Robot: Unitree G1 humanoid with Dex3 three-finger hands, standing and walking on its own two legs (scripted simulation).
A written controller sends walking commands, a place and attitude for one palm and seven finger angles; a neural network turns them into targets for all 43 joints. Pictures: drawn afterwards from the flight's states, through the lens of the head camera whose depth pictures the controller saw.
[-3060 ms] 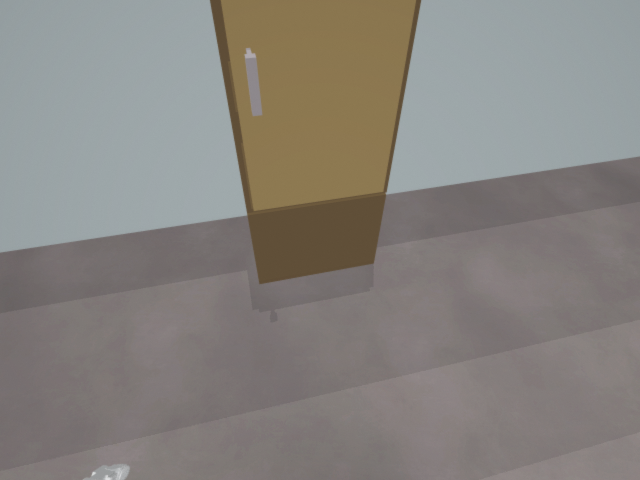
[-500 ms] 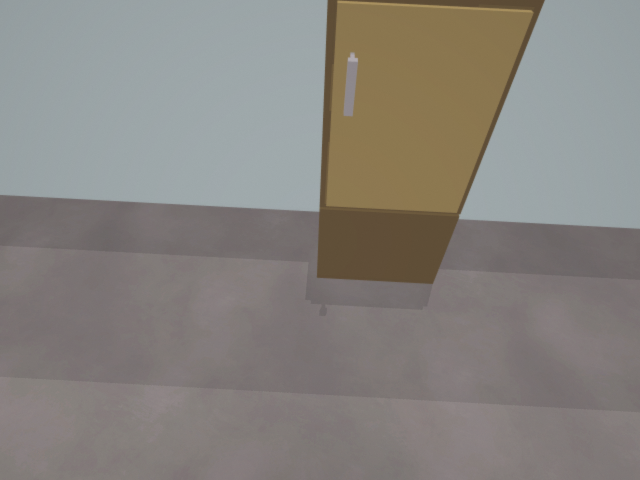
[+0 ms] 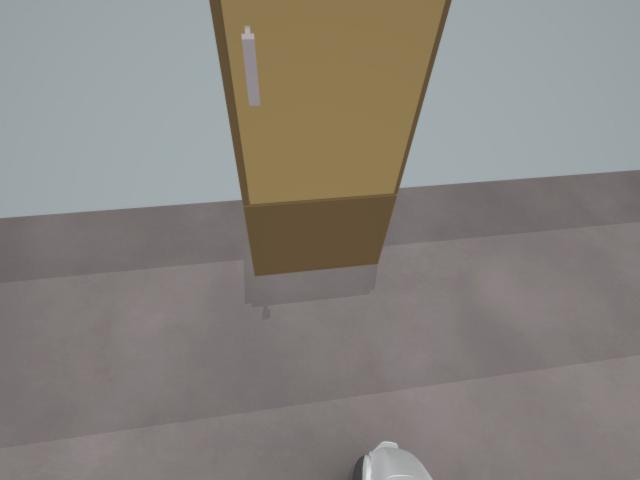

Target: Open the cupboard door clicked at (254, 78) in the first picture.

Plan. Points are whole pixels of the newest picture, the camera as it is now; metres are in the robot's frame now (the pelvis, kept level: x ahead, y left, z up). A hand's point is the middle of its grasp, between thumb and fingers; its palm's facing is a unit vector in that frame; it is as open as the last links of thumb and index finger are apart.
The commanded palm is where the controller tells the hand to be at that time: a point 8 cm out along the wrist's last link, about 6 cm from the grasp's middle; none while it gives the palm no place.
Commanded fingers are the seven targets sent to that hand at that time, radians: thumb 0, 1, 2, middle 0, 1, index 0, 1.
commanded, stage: take the last steps up to it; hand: left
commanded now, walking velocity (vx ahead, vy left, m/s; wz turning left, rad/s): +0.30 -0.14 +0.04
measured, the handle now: (251, 66) +0.83 +0.14 +0.08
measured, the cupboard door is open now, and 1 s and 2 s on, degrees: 0 0 0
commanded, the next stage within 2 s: come to a stop and stand still in 0.62 s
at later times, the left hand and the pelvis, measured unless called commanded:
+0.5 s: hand out of the picture +0.15 +0.12 -0.19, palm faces +0.12 -0.99 -0.11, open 7.3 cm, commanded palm none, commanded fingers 0.00 0.90 0.90 -0.20 -0.30 -0.20 -0.30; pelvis +0.19 -0.04 +0.00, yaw +2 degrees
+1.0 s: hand (275, 326) +0.38 +0.07 -0.16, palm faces +0.08 -0.96 -0.25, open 7.3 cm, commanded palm none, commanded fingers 0.00 0.90 0.90 -0.20 -0.30 -0.20 -0.30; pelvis +0.31 -0.11 +0.00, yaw +4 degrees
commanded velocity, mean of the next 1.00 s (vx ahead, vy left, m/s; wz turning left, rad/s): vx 0.08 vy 0.00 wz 0.03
